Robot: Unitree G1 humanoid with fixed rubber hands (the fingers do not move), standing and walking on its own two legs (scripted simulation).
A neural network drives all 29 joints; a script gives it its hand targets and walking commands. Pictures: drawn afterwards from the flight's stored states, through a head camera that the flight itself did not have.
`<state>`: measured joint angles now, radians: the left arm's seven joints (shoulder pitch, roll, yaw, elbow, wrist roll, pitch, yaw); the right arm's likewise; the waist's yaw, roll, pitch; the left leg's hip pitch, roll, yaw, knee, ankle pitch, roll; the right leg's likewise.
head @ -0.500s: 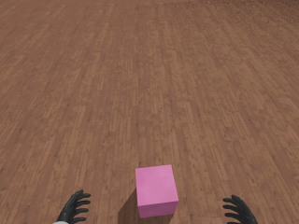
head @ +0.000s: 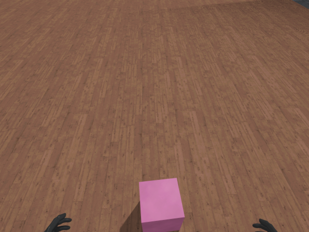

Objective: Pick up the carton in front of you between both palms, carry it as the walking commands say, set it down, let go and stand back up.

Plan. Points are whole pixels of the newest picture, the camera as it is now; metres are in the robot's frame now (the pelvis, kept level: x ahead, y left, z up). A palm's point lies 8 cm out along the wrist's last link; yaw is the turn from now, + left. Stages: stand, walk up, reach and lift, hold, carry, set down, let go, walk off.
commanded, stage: stand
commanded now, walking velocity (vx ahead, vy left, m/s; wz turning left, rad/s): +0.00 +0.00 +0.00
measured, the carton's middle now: (159, 206) +0.41 -0.01 -0.65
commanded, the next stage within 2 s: none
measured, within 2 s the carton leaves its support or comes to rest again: neither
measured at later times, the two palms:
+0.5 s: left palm out of the picture +0.09 +0.30 -0.09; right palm out of the picture +0.09 -0.30 -0.09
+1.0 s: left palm out of the picture +0.07 +0.30 -0.09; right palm out of the picture +0.06 -0.31 -0.09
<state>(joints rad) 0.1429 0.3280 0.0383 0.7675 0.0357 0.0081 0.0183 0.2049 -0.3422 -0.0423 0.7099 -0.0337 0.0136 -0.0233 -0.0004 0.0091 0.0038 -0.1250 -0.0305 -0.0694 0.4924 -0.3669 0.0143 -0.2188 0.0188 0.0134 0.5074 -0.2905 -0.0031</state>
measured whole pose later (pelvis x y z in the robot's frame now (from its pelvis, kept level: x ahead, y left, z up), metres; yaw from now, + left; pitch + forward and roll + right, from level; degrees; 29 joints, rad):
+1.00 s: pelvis -0.03 -0.01 +0.01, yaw +0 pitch -2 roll +0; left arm 0.12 0.38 0.01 1.00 0.02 -0.01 0.01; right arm 0.17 -0.38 -0.01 0.95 -0.02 -0.01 -0.01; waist 0.01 0.00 0.03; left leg -0.07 -0.03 -0.07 0.37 -0.26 0.00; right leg -0.16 0.02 0.02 0.38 -0.18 -0.01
